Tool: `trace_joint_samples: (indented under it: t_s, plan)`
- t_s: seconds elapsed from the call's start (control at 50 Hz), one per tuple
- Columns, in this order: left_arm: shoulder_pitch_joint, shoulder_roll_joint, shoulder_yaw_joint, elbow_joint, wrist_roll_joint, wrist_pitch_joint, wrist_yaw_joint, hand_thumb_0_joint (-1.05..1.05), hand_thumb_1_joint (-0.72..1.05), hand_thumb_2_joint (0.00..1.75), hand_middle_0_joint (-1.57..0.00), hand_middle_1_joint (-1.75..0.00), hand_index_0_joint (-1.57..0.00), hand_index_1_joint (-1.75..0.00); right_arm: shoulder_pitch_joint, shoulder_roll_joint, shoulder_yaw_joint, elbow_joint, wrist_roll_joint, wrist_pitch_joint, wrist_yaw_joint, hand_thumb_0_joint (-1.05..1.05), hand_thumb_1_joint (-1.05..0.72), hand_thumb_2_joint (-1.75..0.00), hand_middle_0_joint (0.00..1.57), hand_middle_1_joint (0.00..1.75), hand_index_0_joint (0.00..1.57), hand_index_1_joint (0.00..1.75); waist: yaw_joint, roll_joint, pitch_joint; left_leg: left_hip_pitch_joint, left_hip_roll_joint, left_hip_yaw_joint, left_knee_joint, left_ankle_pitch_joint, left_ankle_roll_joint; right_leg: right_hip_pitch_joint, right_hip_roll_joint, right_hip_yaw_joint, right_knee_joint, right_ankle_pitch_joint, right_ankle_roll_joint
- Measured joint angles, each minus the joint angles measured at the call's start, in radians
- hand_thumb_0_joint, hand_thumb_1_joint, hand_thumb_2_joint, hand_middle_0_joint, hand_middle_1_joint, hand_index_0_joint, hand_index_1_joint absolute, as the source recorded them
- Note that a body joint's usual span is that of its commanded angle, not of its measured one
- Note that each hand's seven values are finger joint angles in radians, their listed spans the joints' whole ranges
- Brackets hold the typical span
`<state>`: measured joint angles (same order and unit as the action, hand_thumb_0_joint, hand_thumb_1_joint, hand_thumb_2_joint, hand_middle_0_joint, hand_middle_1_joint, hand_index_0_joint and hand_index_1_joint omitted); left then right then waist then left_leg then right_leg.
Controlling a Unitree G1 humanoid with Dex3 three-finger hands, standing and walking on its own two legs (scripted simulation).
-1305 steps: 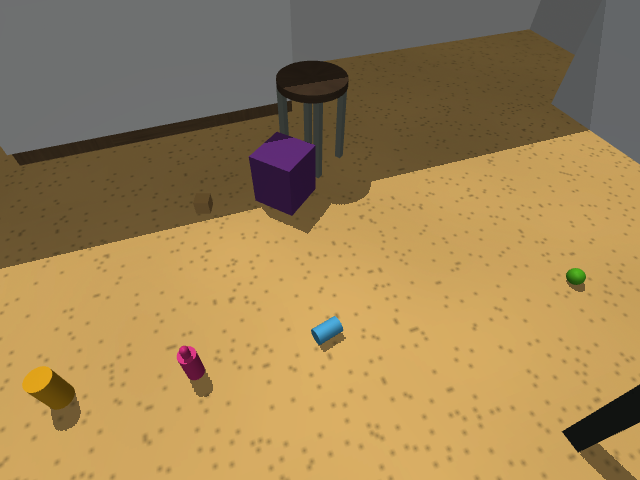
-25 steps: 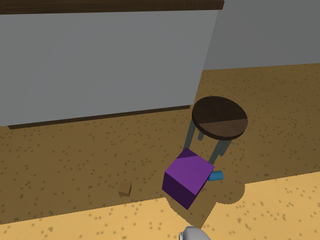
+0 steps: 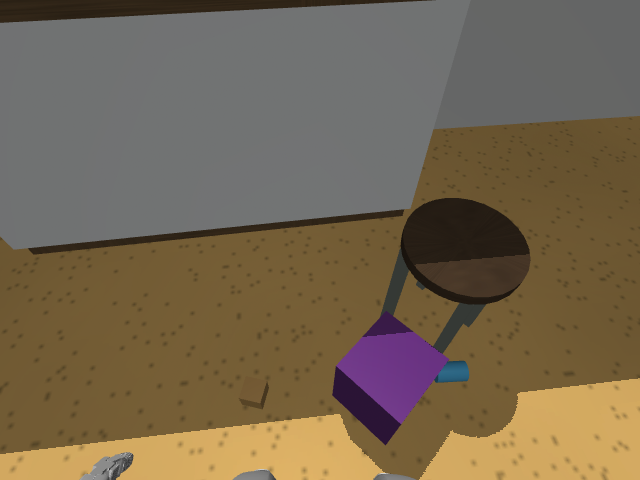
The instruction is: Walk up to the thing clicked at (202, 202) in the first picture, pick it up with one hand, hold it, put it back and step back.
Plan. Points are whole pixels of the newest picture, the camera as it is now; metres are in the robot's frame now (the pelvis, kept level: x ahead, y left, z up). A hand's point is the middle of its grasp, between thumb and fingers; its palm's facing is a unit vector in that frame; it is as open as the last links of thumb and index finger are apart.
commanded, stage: walk up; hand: left
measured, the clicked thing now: (254, 392) +0.44 +0.20 -0.72
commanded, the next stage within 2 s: none
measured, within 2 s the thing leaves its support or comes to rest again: neither
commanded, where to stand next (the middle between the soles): +0.07 -0.03 m, yaw -1 degrees
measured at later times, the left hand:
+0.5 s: hand out of the picture +0.03 +0.27 -0.14, palm faces -0.01 -0.92 -0.39, open 7.4 cm
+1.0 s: hand out of the picture +0.08 +0.26 -0.14, palm faces -0.05 -0.93 -0.35, open 7.4 cm
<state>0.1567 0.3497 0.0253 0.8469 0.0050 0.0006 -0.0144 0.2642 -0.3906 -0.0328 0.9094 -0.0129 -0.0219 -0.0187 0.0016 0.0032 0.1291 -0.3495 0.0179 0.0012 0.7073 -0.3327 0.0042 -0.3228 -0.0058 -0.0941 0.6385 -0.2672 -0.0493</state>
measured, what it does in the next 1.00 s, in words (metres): steps on the spot: left foot, then right foot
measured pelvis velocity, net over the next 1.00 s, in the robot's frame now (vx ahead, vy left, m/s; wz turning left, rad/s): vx -0.01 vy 0.00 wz -0.01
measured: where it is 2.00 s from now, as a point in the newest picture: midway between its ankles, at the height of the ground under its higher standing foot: outside the picture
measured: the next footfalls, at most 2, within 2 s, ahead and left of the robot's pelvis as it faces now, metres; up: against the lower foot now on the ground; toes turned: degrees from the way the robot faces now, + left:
left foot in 0.02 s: +0.09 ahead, +0.12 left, +0.00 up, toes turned +1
right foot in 0.30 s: +0.00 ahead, -0.14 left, +0.00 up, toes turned +0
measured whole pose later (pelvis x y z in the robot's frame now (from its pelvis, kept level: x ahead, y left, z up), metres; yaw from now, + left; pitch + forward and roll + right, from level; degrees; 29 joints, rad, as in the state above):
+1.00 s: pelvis -0.01 +0.00 +0.02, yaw -1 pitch -2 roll +0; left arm 0.11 0.37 0.00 1.10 0.00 -0.03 0.00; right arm 0.10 -0.35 -0.03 1.10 -0.01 0.01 0.03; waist -0.02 0.00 0.06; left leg -0.24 0.02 0.02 0.40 -0.13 0.00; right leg -0.10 -0.03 0.02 0.38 -0.25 0.04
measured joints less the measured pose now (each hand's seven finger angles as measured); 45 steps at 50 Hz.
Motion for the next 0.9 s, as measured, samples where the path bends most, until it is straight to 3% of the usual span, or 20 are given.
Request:
trace_joint_samples:
  t_s: [0.02,0.08,0.14,0.2,0.26,0.3,0.32,0.36,0.4,0.44,0.48,0.64,0.9]
  plan:
    - [-0.003,0.008,0.000,0.004,-0.004,0.007,0.001,0.00,0.90,0.90,-0.21,-0.30,-0.20,-0.30,-0.004,0.001,-0.003,0.003,-0.003,0.001,0.000,0.00,-0.90,-0.90,0.20,0.30,0.21,0.30,-0.004,-0.007,0.000,0.012,-0.006,0.005,-0.031,0.046,0.006,-0.010,-0.004,-0.005,0.029,-0.018,0.004]
    - [-0.016,0.031,0.006,0.029,-0.015,0.032,0.006,0.00,0.90,0.90,-0.20,-0.30,-0.20,-0.30,-0.026,0.017,-0.005,0.012,-0.011,0.010,0.003,0.00,-0.90,-0.90,0.20,0.30,0.21,0.30,-0.002,-0.060,0.003,0.009,-0.032,0.022,-0.024,0.045,0.013,-0.033,-0.028,0.015,0.083,-0.058,0.014]
    - [-0.019,0.038,0.012,0.054,-0.020,0.047,0.007,0.00,0.90,0.90,-0.20,-0.30,-0.20,-0.30,-0.050,0.012,-0.002,0.005,-0.015,0.012,0.011,0.00,-0.90,-0.90,0.20,0.30,0.21,0.30,-0.009,-0.046,0.002,-0.008,-0.012,0.008,-0.016,0.041,0.025,-0.063,0.017,0.054,0.207,-0.220,0.017]
    - [-0.017,0.047,0.019,0.070,-0.023,0.048,0.006,0.01,0.90,0.90,-0.20,-0.30,-0.20,-0.30,-0.072,0.010,0.002,-0.008,-0.015,0.008,0.004,0.00,-0.90,-0.90,0.20,0.30,0.21,0.30,-0.008,-0.033,-0.002,-0.025,0.001,-0.003,-0.036,0.062,0.023,-0.067,0.036,0.099,0.307,-0.281,0.017]
    - [-0.007,0.053,0.021,0.086,-0.023,0.032,0.007,0.00,0.90,0.90,-0.20,-0.30,-0.20,-0.30,-0.100,0.004,0.006,-0.014,-0.013,0.009,0.004,0.00,-0.90,-0.90,0.20,0.30,0.21,0.30,0.006,-0.021,-0.007,-0.044,0.011,-0.001,-0.041,0.075,0.012,0.005,0.014,0.106,0.181,-0.246,0.022]
    - [0.005,0.054,0.021,0.103,-0.019,0.011,0.013,0.00,0.90,0.90,-0.20,-0.30,-0.20,-0.30,-0.125,0.000,0.009,-0.015,-0.010,0.018,0.008,0.00,-0.90,-0.90,0.20,0.30,0.21,0.30,0.021,-0.012,-0.009,-0.061,0.021,0.007,-0.009,0.062,0.003,0.083,0.001,0.105,-0.001,-0.124,0.038]
    - [0.004,0.044,0.020,0.120,-0.013,0.002,0.019,0.00,0.90,0.90,-0.20,-0.30,-0.20,-0.30,-0.143,-0.005,0.008,-0.010,-0.006,0.025,0.010,0.00,-0.90,-0.90,0.20,0.30,0.21,0.30,0.021,0.017,0.003,-0.061,0.039,-0.005,0.009,0.056,-0.003,0.102,0.018,0.096,-0.024,-0.096,0.054]
    - [0.018,0.030,0.008,0.141,0.000,-0.010,0.023,0.00,0.90,0.90,-0.20,-0.30,-0.20,-0.30,-0.159,-0.002,0.008,-0.002,0.001,0.038,0.012,0.00,-0.90,-0.90,0.20,0.30,0.21,0.30,0.018,0.045,0.000,-0.049,0.043,-0.023,0.006,0.043,0.001,0.118,0.028,0.085,-0.032,-0.089,0.066]
    - [0.037,0.031,-0.003,0.155,0.006,-0.012,0.020,0.00,0.90,0.90,-0.20,-0.30,-0.20,-0.30,-0.162,0.012,0.009,0.010,-0.001,0.040,0.020,0.00,-0.90,-0.90,0.20,0.30,0.21,0.30,0.023,0.029,-0.019,-0.026,0.020,-0.005,-0.025,0.024,0.005,0.113,0.003,0.099,-0.016,-0.099,0.068]
    - [0.044,0.027,-0.011,0.170,0.005,-0.011,0.018,0.01,0.90,0.90,-0.20,-0.30,-0.20,-0.30,-0.162,0.014,0.008,0.025,0.001,0.036,0.029,0.00,-0.90,-0.90,0.20,0.30,0.21,0.30,0.016,0.032,-0.030,0.001,0.010,0.003,-0.078,0.118,0.001,0.122,-0.012,0.100,-0.014,-0.102,0.076]
    - [0.041,0.022,-0.015,0.185,0.003,-0.013,0.016,0.01,0.90,0.90,-0.20,-0.30,-0.20,-0.30,-0.164,0.017,0.006,0.048,0.002,0.037,0.037,0.00,-0.90,-0.90,0.20,0.30,0.21,0.30,0.015,0.038,-0.036,0.018,0.004,0.005,-0.099,0.125,-0.001,0.136,-0.019,0.101,-0.030,-0.094,0.081]
    - [0.023,0.028,-0.018,0.209,0.003,-0.027,0.010,0.01,0.90,0.90,-0.20,-0.30,-0.20,-0.30,-0.148,0.043,0.015,0.117,-0.006,0.041,0.059,0.00,-0.90,-0.90,0.20,0.30,0.21,0.30,0.005,0.025,-0.067,0.058,0.000,0.012,-0.208,0.171,0.001,0.172,-0.022,0.105,-0.139,-0.034,0.080]
    - [-0.029,0.026,-0.027,0.244,-0.002,-0.029,0.015,0.00,0.90,0.90,-0.20,-0.30,-0.20,-0.30,-0.145,0.041,0.008,0.187,-0.001,0.034,0.049,0.00,-0.90,-0.90,0.20,0.30,0.21,0.30,-0.016,-0.005,-0.069,0.100,-0.001,0.021,-0.294,0.202,0.002,0.216,-0.025,0.112,-0.242,0.010,0.088]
